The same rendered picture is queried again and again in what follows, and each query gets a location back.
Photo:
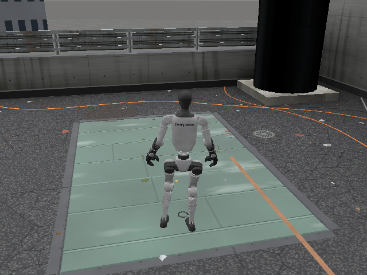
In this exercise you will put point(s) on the robot right forearm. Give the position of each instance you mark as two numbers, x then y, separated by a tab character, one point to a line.
211	150

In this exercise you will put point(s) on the robot left shin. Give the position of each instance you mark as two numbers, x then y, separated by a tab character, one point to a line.
165	201

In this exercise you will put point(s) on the left robot upper arm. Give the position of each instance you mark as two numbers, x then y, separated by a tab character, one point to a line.
162	129

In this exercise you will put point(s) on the robot left forearm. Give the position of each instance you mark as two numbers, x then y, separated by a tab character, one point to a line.
154	148

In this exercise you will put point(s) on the right robot upper arm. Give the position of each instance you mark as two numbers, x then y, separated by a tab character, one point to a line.
205	130

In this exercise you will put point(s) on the robot right shin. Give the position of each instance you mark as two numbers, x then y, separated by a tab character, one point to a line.
192	203

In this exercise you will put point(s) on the robot shin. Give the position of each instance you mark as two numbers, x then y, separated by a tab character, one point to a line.
165	201
192	203

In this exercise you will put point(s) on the right robot hand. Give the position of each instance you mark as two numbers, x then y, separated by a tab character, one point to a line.
208	158

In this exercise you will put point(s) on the left robot hand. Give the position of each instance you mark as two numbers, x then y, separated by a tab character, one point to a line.
148	158

